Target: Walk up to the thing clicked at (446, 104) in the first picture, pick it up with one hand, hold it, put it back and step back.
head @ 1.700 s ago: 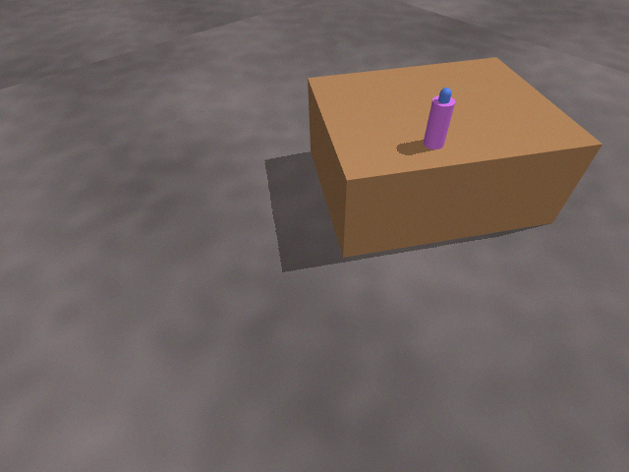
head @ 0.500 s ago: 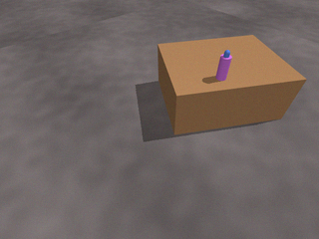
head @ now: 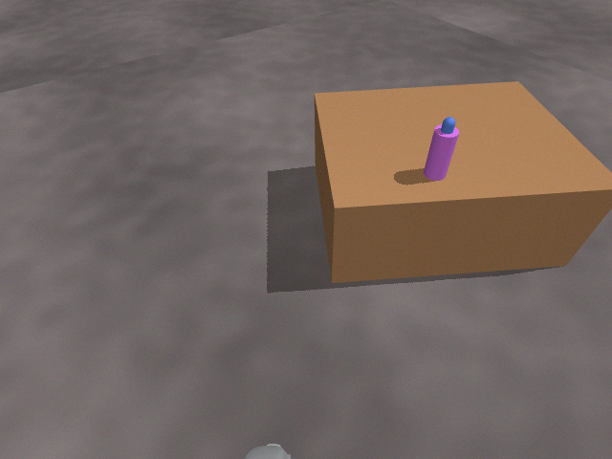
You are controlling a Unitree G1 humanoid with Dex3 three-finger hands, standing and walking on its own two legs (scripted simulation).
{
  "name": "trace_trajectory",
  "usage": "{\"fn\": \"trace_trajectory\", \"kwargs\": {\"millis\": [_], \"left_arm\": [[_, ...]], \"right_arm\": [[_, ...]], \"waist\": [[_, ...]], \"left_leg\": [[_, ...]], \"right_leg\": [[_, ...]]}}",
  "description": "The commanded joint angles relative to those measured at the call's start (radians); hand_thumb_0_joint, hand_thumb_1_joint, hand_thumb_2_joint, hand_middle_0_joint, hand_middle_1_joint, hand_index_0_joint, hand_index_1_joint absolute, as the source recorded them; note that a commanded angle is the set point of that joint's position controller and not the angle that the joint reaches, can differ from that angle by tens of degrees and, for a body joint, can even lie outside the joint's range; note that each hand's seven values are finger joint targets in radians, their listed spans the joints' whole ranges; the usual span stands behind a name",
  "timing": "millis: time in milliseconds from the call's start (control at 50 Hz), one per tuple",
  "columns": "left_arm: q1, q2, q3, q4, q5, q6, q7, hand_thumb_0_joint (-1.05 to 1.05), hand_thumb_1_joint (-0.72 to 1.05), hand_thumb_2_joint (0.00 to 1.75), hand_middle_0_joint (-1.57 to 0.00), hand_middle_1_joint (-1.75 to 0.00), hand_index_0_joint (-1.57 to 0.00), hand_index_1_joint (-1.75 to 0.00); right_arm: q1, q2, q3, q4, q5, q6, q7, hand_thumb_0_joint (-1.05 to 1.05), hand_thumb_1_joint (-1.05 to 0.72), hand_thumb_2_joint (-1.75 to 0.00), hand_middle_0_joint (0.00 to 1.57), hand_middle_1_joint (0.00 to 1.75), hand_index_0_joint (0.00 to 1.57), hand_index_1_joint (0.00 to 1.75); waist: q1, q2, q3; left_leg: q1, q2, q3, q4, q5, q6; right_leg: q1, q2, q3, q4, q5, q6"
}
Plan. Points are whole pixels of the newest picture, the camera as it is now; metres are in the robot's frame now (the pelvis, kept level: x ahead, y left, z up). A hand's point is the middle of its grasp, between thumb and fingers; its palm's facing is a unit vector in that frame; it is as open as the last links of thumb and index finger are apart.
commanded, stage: walk up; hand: right
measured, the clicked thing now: (442, 147) +1.09 -0.35 -0.24
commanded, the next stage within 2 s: none
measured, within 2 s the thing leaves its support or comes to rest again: neither
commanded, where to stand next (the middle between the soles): +0.63 -0.13 m, yaw +5 degrees
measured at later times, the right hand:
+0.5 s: hand (559, 409) +0.25 -0.34 -0.14, palm faces -0.04 +0.91 -0.42, open 7.4 cm
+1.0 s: hand (533, 273) +0.50 -0.39 -0.13, palm faces -0.15 +0.88 -0.44, open 7.4 cm
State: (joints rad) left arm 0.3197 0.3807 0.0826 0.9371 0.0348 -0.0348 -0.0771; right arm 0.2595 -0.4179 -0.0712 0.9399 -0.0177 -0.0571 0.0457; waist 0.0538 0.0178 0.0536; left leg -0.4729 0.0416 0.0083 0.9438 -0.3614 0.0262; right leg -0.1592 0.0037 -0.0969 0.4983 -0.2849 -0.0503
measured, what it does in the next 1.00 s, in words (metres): walks ahead: left foot, then right foot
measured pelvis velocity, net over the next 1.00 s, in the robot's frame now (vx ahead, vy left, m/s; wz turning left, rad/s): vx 0.40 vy -0.12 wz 0.08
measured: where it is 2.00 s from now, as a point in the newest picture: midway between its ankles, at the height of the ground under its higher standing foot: (378, 362)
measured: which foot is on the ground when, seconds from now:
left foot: up 0.00-0.14, down 0.16-0.56, up 0.58-0.96, down 0.98-1.00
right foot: down 0.00-0.18, up 0.20-0.52, down 0.54-1.00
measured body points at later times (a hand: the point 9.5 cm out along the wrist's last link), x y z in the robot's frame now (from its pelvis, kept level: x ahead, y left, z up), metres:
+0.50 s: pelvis +0.21 -0.06 -0.01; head +0.23 -0.05 +0.44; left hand +0.32 +0.28 -0.11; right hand +0.25 -0.39 -0.11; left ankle +0.16 +0.12 -0.73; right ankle +0.34 -0.21 -0.72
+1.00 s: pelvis +0.40 -0.12 -0.02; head +0.42 -0.08 +0.43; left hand +0.38 +0.20 -0.15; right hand +0.51 -0.43 -0.10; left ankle +0.48 -0.01 -0.74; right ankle +0.34 -0.22 -0.73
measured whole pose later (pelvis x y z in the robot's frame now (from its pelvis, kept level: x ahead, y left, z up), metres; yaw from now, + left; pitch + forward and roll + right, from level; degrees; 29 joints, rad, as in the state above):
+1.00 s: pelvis +0.40 -0.12 -0.02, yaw +4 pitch -2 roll +0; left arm 0.39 0.43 0.06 0.83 0.02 -0.04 -0.06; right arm 0.28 -0.40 -0.05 0.87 -0.02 -0.08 0.03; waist 0.05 -0.07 0.09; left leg -0.39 0.02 0.09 0.59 -0.16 0.04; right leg -0.17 -0.02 -0.12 0.67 -0.45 -0.05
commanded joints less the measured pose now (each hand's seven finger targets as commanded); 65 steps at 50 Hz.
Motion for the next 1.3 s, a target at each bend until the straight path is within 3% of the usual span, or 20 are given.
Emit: {"fn": "trace_trajectory", "kwargs": {"millis": [0,60,120,140,160,180,280,400,500,520,540,580,680,860,940,960,980,1000,1120,1280], "left_arm": [[-0.083,0.303,0.072,-0.136,-0.007,-0.044,0.017,0.00,0.90,0.90,-0.20,-0.30,-0.20,-0.30],[-0.057,0.297,0.064,-0.153,-0.003,-0.037,0.010,0.00,0.90,0.90,-0.20,-0.30,-0.20,-0.30],[-0.036,0.254,0.041,-0.165,-0.002,-0.028,0.008,0.00,0.90,0.90,-0.20,-0.30,-0.20,-0.30],[0.004,0.197,0.027,-0.171,-0.008,-0.026,0.012,0.00,0.90,0.90,-0.20,-0.30,-0.20,-0.30],[0.064,0.123,0.011,-0.183,-0.016,-0.024,0.014,0.00,0.90,0.90,-0.20,-0.30,-0.20,-0.30],[0.035,0.250,0.043,-0.173,-0.008,-0.012,0.027,0.00,0.90,0.90,-0.20,-0.30,-0.20,-0.30],[-0.007,0.233,0.043,-0.152,-0.025,-0.012,0.024,0.00,0.90,0.90,-0.20,-0.30,-0.20,-0.30],[-0.086,0.197,0.046,-0.193,-0.023,-0.003,-0.020,0.00,0.90,0.90,-0.20,-0.30,-0.20,-0.30],[0.092,0.270,0.096,-0.111,-0.014,-0.006,-0.015,0.00,0.90,0.90,-0.20,-0.30,-0.20,-0.30],[0.180,0.319,0.118,-0.092,-0.007,-0.016,-0.003,0.00,0.90,0.90,-0.20,-0.30,-0.20,-0.30],[0.202,0.392,0.130,-0.112,-0.002,-0.026,0.011,0.00,0.90,0.90,-0.20,-0.30,-0.20,-0.30],[0.045,0.412,0.114,-0.174,-0.025,-0.025,0.016,0.00,0.90,0.90,-0.20,-0.30,-0.20,-0.30],[-0.038,0.283,0.067,-0.177,-0.030,-0.044,0.030,0.00,0.90,0.90,-0.20,-0.30,-0.20,-0.30],[0.048,0.289,0.057,-0.202,-0.018,-0.047,0.025,0.00,0.90,0.90,-0.20,-0.30,-0.20,-0.30],[0.030,0.257,0.030,-0.220,-0.023,-0.033,0.025,0.00,0.90,0.90,-0.20,-0.30,-0.20,-0.30],[0.057,0.203,0.013,-0.226,-0.030,-0.033,0.027,0.00,0.90,0.90,-0.20,-0.30,-0.20,-0.30],[0.101,0.139,0.001,-0.231,-0.035,-0.031,0.025,0.00,0.90,0.90,-0.20,-0.30,-0.20,-0.30],[0.087,0.259,0.032,-0.208,-0.022,-0.013,0.039,0.00,0.90,0.90,-0.20,-0.30,-0.20,-0.30],[0.098,0.234,0.036,-0.146,-0.025,0.000,0.024,0.00,0.90,0.90,-0.20,-0.30,-0.20,-0.30],[-0.010,0.206,0.039,-0.136,-0.029,-0.020,0.011,0.00,0.90,0.90,-0.20,-0.30,-0.20,-0.30]], "right_arm": [[-0.004,-0.192,-0.055,-0.093,0.001,-0.022,0.008,0.00,-0.90,-0.90,0.20,0.30,0.20,0.30],[-0.032,-0.181,-0.060,-0.113,0.002,-0.032,0.005,0.00,-0.90,-0.90,0.20,0.30,0.20,0.30],[0.108,-0.196,-0.078,-0.086,-0.002,-0.053,-0.016,0.00,-0.90,-0.90,0.20,0.30,0.20,0.30],[0.233,-0.248,-0.095,-0.068,-0.013,-0.061,-0.032,0.00,-0.90,-0.90,0.20,0.30,0.20,0.30],[0.261,-0.338,-0.116,-0.090,-0.028,-0.067,-0.047,0.00,-0.90,-0.90,0.20,0.30,0.20,0.30],[0.233,-0.360,-0.122,-0.119,-0.001,-0.063,-0.051,0.00,-0.90,-0.90,0.20,0.30,0.20,0.30],[0.128,-0.256,-0.068,-0.149,0.026,-0.068,-0.058,0.00,-0.90,-0.90,0.20,0.30,0.20,0.30],[0.062,-0.303,-0.074,-0.188,0.013,-0.081,-0.047,0.00,-0.90,-0.90,0.20,0.30,0.20,0.30],[0.017,-0.262,-0.061,-0.195,0.007,-0.058,-0.049,0.00,-0.90,-0.90,0.20,0.30,0.20,0.30],[0.075,-0.201,-0.040,-0.188,0.004,-0.054,-0.051,0.00,-0.90,-0.90,0.20,0.30,0.20,0.30],[0.105,-0.135,-0.013,-0.204,0.013,-0.052,-0.050,0.00,-0.90,-0.90,0.20,0.30,0.20,0.30],[0.071,-0.260,-0.045,-0.185,0.005,-0.040,-0.062,0.00,-0.90,-0.90,0.20,0.30,0.20,0.30],[0.151,-0.216,-0.037,-0.098,0.019,-0.030,-0.033,0.00,-0.90,-0.90,0.20,0.30,0.20,0.30],[-0.021,-0.173,-0.036,-0.164,0.002,-0.041,-0.009,0.00,-0.90,-0.90,0.20,0.30,0.20,0.30],[0.134,-0.187,-0.053,-0.121,0.003,-0.061,-0.028,0.00,-0.90,-0.90,0.20,0.30,0.20,0.30],[0.225,-0.244,-0.073,-0.105,-0.006,-0.066,-0.040,0.00,-0.90,-0.90,0.20,0.30,0.20,0.30],[0.253,-0.330,-0.094,-0.131,-0.021,-0.069,-0.051,0.00,-0.90,-0.90,0.20,0.30,0.20,0.30],[0.228,-0.345,-0.102,-0.151,0.007,-0.061,-0.056,0.00,-0.90,-0.90,0.20,0.30,0.20,0.30],[0.098,-0.261,-0.058,-0.173,0.021,-0.068,-0.049,0.00,-0.90,-0.90,0.20,0.30,0.20,0.30],[0.026,-0.273,-0.051,-0.192,0.006,-0.043,-0.029,0.00,-0.90,-0.90,0.20,0.30,0.20,0.30]], "waist": [[-0.025,-0.134,0.087],[-0.010,-0.077,0.056],[-0.098,0.039,-0.047],[-0.153,0.191,-0.152],[-0.127,0.361,-0.194],[-0.145,0.184,-0.203],[-0.070,0.043,0.005],[-0.055,0.168,0.026],[0.059,-0.005,-0.104],[0.104,-0.209,-0.135],[0.103,-0.449,-0.106],[0.044,-0.290,-0.010],[-0.047,-0.205,0.035],[0.012,-0.106,0.012],[-0.090,0.003,-0.089],[-0.134,0.154,-0.163],[-0.127,0.297,-0.195],[-0.137,0.141,-0.175],[-0.057,0.093,0.023],[-0.053,0.196,0.048]], "left_leg": [[0.020,0.061,-0.014,-0.191,0.063,-0.013],[0.105,0.029,0.042,-0.293,0.123,-0.014],[0.435,-0.037,0.095,-0.416,0.174,0.013],[0.602,0.043,-0.045,-0.510,0.053,0.059],[0.761,0.319,-0.517,-0.570,-0.017,0.148],[0.730,0.418,-0.732,-0.637,-0.085,0.259],[0.386,0.272,-0.220,-0.557,0.505,0.201],[0.211,0.225,-0.050,-0.589,0.388,0.181],[0.016,0.158,-0.010,-0.285,0.123,0.098],[-0.075,0.084,0.051,0.008,0.090,0.069],[-0.242,-0.048,0.075,0.253,-0.168,0.029],[-0.258,0.015,-0.041,0.372,-0.153,0.016],[-0.088,0.068,-0.034,0.182,0.058,0.009],[0.002,0.028,0.046,-0.263,0.116,-0.014],[0.400,-0.043,0.091,-0.437,0.200,0.023],[0.564,0.066,-0.076,-0.528,0.089,0.072],[0.728,0.329,-0.520,-0.579,-0.006,0.166],[0.654,0.426,-0.679,-0.647,-0.159,0.261],[0.273,0.240,-0.180,-0.651,0.213,0.182],[0.077,0.184,-0.070,-0.626,-0.008,0.175]], "right_leg": [[-0.125,-0.275,0.260,-0.305,-0.236,-0.172],[-0.119,-0.251,0.204,-0.246,-0.180,-0.155],[-0.202,-0.175,0.082,0.059,0.114,-0.107],[-0.264,-0.105,0.021,0.368,0.178,-0.070],[-0.525,0.020,0.009,0.583,-0.230,-0.004],[-0.574,0.009,0.128,0.665,-0.299,0.003],[-0.462,-0.105,0.208,0.608,-0.108,0.023],[-0.281,-0.127,0.098,0.259,0.051,0.036],[0.148,-0.039,0.022,0.176,0.079,0.011],[0.256,-0.070,0.105,0.088,-0.092,-0.002],[0.244,-0.292,0.503,-0.152,-0.335,-0.073],[0.056,-0.436,0.784,-0.304,-0.432,-0.222],[-0.117,-0.237,0.320,-0.212,-0.035,-0.144],[-0.050,-0.264,0.228,-0.174,0.069,-0.173],[-0.172,-0.199,0.115,0.105,0.262,-0.110],[-0.264,-0.117,0.047,0.357,0.231,-0.061],[-0.535,0.015,0.027,0.551,-0.203,0.004],[-0.566,-0.026,0.115,0.635,-0.274,0.002],[-0.401,-0.106,0.152,0.556,-0.059,0.031],[-0.183,-0.084,0.048,0.205,0.087,0.052]]}}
